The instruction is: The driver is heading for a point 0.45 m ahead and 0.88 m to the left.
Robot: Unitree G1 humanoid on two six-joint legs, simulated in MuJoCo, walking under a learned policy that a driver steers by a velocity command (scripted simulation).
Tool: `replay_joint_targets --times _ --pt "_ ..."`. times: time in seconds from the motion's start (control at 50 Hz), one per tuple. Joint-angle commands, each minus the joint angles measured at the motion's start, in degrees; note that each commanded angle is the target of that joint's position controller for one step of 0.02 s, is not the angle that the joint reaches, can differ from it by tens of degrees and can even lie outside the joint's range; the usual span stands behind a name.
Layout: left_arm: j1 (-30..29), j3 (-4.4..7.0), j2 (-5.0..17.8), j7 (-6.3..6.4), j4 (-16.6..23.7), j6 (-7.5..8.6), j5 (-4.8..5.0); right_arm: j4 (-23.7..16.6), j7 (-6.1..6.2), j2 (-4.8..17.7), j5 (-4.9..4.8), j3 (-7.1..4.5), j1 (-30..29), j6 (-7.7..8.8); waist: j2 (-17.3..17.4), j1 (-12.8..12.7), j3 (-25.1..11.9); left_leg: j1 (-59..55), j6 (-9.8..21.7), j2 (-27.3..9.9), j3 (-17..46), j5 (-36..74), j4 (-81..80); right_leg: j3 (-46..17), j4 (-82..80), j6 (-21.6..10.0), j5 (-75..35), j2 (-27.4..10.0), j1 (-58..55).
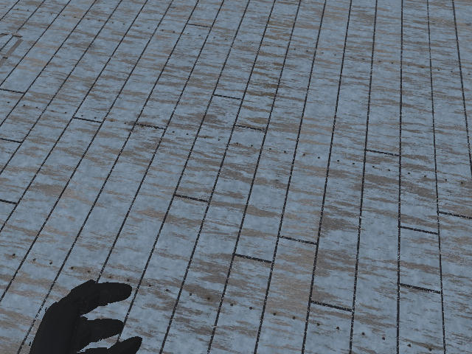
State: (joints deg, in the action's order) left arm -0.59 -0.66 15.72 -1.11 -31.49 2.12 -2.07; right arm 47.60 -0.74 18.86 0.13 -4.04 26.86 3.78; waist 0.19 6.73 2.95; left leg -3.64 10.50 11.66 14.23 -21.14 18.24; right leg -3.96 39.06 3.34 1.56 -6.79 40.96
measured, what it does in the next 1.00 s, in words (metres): walks ahead, turning left: right foot, then left foot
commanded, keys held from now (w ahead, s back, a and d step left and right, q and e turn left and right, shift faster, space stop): w+q+shift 0.28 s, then w+shift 0.50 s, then w+q+shift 0.22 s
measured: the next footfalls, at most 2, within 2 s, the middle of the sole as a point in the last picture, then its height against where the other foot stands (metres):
right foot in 0.08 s outside the picture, level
left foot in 0.52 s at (168, 296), level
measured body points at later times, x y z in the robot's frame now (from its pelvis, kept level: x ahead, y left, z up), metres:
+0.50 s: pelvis +0.46 +0.03 -0.02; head +0.49 +0.05 +0.43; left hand +0.25 +0.21 -0.15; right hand +0.81 -0.02 -0.06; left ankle +0.59 +0.14 -0.72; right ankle +0.26 -0.19 -0.71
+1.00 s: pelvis +0.92 +0.24 -0.02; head +0.94 +0.26 +0.43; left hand +0.96 +0.55 -0.10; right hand +1.04 -0.02 -0.14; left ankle +0.64 +0.17 -0.63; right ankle +1.07 +0.20 -0.73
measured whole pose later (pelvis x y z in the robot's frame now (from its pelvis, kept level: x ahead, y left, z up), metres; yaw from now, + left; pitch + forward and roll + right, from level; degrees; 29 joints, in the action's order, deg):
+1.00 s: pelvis +0.92 +0.24 -0.02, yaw +36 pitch +2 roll -1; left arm 3.8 0.5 15.7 -0.3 -38.4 3.9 -3.3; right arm 54.1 0.4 17.1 0.0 -2.0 25.6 4.8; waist 0.5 4.2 2.6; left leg 3.0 7.6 5.4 5.8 -21.5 60.2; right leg 5.4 37.7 -1.7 10.4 -1.8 29.5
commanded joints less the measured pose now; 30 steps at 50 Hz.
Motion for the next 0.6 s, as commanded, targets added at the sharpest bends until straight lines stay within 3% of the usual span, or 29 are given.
replay_joint_targets --times 0.02,0.04,0.06,0.08,0.1,0.12,0.14,0.16,0.18,0.22,0.26,0.32,0.34,0.36,0.4,0.44,0.46,0.48,0.5,0.52,0.54,0.56,0.58,0.6 --pt "1.84 2.14 6.9 0.64 2.44 0.6 0.57 -3.89 0.36 10.55 -0.34 -2.78 -4.73 1.07 1.01 -4.88 -2.17 14.49 2.29 -10.91 10.11 44.33 0.82 3.67 -6.63 -1.72 -2.59 6.24 -25.51" --pt "7.53 3.22 9.41 1.3 0.91 0.8 0.72 -3.75 0.42 12.15 0.0 -3.12 -5.05 0.95 1.03 -7.65 -6.34 12.34 0.71 -10.69 10.04 51.58 9.01 3.43 -6.53 -2.3 2.05 7.88 -32.19" --pt "18.3 4.51 11.72 2.15 -1.45 1.07 0.98 -4.15 0.17 14.1 0.31 -3.48 -7.96 1.02 0.72 -14.7 -11.3 15.26 -0.84 -9.65 8.82 52.71 22.23 3.52 -7.18 -2.79 5.91 7.46 -43.79" --pt "31.16 6.18 15.27 3.41 -4.29 1.23 0.25 -5.16 -0.03 10.9 0.7 -2.61 -10.69 1.71 -0.82 -20.77 -17.32 23.4 -1.95 -7.0 5.99 43.82 39.11 -0.89 -5.2 -3.91 16.2 1.51 -57.87" --pt "35.52 7.0 18.89 3.88 -5.47 1.56 -2.25 -7.96 0.26 0.45 -0.39 0.02 -9.22 2.02 -17.0 -18.19 -22.54 39.2 -2.84 -0.89 -0.23 -6.37 58.54 -24.22 -12.44 -6.85 34.96 -15.89 -69.14" --pt "27.61 7.42 18.86 2.97 -4.32 1.36 -1.81 -9.86 0.68 2.96 -0.92 0.77 -5.79 1.66 -24.43 -12.22 -24.65 46.47 -2.62 -3.44 -3.86 -4.95 64.87 -47.7 -23.03 -9.83 42.33 -20.81 -65.49" --pt "19.96 6.3 11.94 2.64 -2.81 1.05 -1.34 -7.99 0.81 6.06 0.75 0.36 -9.61 0.58 -13.82 -11.45 -14.92 48.21 -2.71 -8.5 -5.8 1.81 64.7 -39.65 -24.19 -10.11 47.46 -17.74 -56.09" --pt "17.73 5.47 8.38 2.36 -3.46 0.86 -1.05 -7.83 -0.02 6.33 1.63 0.29 -12.35 -0.18 -6.35 -10.8 -8.65 47.46 -3.3 -11.01 -7.66 5.17 62.45 -29.37 -23.51 -10.02 39.38 -15.24 -48.31" --pt "18.27 5.16 7.23 2.19 -4.91 0.91 -1.29 -8.08 -0.93 5.5 2.09 0.33 -14.81 -0.89 -2.79 -10.45 -5.62 46.72 -3.7 -12.65 -8.39 5.42 61.06 -21.95 -23.74 -9.22 30.65 -13.13 -43.71" --pt "21.59 4.45 5.2 1.69 -9.24 1.89 -0.67 -10.41 -2.61 1.77 2.18 1.32 -17.3 -2.37 -4.21 -8.76 -1.51 47.07 -4.11 -15.24 -8.62 5.07 59.84 -11.53 -25.43 -8.13 20.32 -11.52 -37.79" --pt "23.0 4.12 4.11 0.72 -11.8 3.14 0.65 -13.32 -3.35 -0.39 2.15 2.23 -21.35 -3.34 -4.39 -7.68 0.33 50.01 -4.02 -16.7 -9.38 7.32 58.16 -3.21 -27.21 -6.69 8.87 -11.14 -36.87" --pt "21.77 3.97 4.76 0.4 -13.08 4.47 0.52 -16.42 -4.08 -0.61 2.09 3.02 -25.81 -3.3 -4.9 -5.7 1.66 47.78 -4.02 -15.92 -10.7 15.05 49.61 8.43 -30.42 -6.22 -4.66 -7.76 -33.03" --pt "21.6 4.05 5.93 0.4 -13.31 4.85 0.23 -17.5 -4.35 -0.49 1.97 3.39 -27.46 -3.16 -4.97 -5.03 3.85 46.7 -3.89 -15.95 -11.75 16.71 43.04 10.6 -32.05 -6.7 -7.89 -8.1 -31.61" --pt "22.21 4.07 6.15 0.41 -14.05 4.87 0.29 -17.59 -4.69 0.02 2.16 3.56 -29.69 -2.96 -2.57 -5.44 5.58 44.54 -3.33 -14.72 -14.82 18.28 36.86 13.64 -34.26 -6.5 -10.53 -6.79 -31.53" --pt "25.89 4.24 7.92 0.59 -15.88 4.66 0.52 -17.37 -5.06 -0.96 2.48 4.18 -32.97 -2.4 -1.45 -7.02 6.82 36.54 -1.27 -11.69 -20.03 20.36 27.54 16.69 -38.14 -7.18 -18.88 -6.35 -32.0" --pt "28.23 4.68 11.78 1.14 -16.72 3.99 0.66 -15.66 -4.38 0.59 2.62 3.65 -30.81 -2.04 -4.4 -4.95 3.73 30.38 0.4 -6.8 -23.02 16.71 24.53 18.22 -31.4 -7.46 -48.09 -7.6 -39.41" --pt "28.39 5.04 14.04 1.5 -16.85 3.29 0.65 -14.11 -3.71 2.2 2.79 3.04 -26.13 -1.84 -6.2 -1.9 -0.07 25.34 1.2 -4.62 -23.29 12.47 23.8 18.41 -23.04 -7.61 -59.22 -8.55 -42.55" --pt "26.95 5.3 15.82 1.93 -16.56 2.55 0.64 -11.31 -2.94 4.05 2.84 2.14 -16.93 -1.69 -8.06 2.81 -5.23 16.01 2.32 -3.43 -21.89 8.97 22.9 18.09 -10.82 -7.93 -64.47 -9.61 -42.32" --pt "24.06 5.22 16.05 2.21 -15.63 1.84 0.91 -7.31 -2.04 6.16 2.75 0.86 -4.96 -1.55 -7.91 8.68 -10.55 2.16 3.74 -4.02 -18.98 10.8 15.89 18.32 5.17 -7.82 -59.96 -8.64 -37.48" --pt "25.0 4.72 12.63 1.98 -14.81 1.59 0.19 -5.18 -0.88 10.25 3.0 -0.99 -0.97 -1.9 -2.92 7.39 -14.5 -11.42 4.33 -11.15 -8.62 2.86 16.04 16.95 26.63 -7.15 -21.65 -4.37 -24.66" --pt "30.78 3.24 5.34 0.73 -10.63 1.91 1.34 -7.46 0.04 15.51 2.89 -2.1 -5.87 -2.35 12.01 -2.44 -21.74 -25.09 9.3 -28.73 21.73 0.47 11.48 12.6 48.17 -4.66 27.68 3.93 -3.54" --pt "23.25 3.73 9.82 0.95 -7.66 2.71 1.85 -7.67 0.59 14.46 2.28 -2.35 -2.25 -2.58 4.69 1.89 -25.49 -25.13 10.99 -29.03 29.88 1.13 3.07 2.79 52.21 -5.78 23.04 5.17 2.99" --pt "19.17 3.46 8.77 1.04 -7.09 3.08 2.52 -5.42 1.23 12.46 1.87 -2.29 -3.73 -1.85 1.95 0.39 -14.86 -17.76 10.0 -27.64 22.12 5.5 0.34 2.1 48.77 -5.98 18.73 2.71 7.02" --pt "19.33 2.94 7.67 1.01 -7.93 3.07 2.12 -4.1 1.42 9.42 1.53 -1.67 -5.37 -0.94 -1.54 -2.62 -6.64 -6.74 8.31 -25.69 15.99 9.9 -1.4 2.4 42.81 -5.83 17.4 0.51 5.0"
Velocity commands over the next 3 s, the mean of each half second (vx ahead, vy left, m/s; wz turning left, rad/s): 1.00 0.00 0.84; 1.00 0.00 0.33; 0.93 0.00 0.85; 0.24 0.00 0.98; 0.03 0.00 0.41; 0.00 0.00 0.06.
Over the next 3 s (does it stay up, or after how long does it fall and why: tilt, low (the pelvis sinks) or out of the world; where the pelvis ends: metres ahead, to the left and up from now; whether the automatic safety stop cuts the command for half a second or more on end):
stays up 1.39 0.84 0.01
